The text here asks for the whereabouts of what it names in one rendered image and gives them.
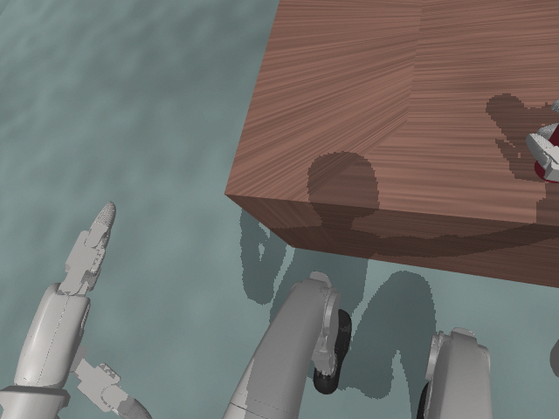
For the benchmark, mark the can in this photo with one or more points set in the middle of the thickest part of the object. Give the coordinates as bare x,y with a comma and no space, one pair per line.
554,139

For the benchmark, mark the right robot hand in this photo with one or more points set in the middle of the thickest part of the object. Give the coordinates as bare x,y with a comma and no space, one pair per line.
544,151

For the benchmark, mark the left robot arm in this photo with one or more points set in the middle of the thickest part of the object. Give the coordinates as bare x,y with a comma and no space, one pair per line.
28,402

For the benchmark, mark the left robot foot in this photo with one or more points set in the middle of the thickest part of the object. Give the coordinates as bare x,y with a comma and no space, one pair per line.
328,384

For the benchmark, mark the left robot hand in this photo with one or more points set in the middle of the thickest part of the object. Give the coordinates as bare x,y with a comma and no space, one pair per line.
51,349

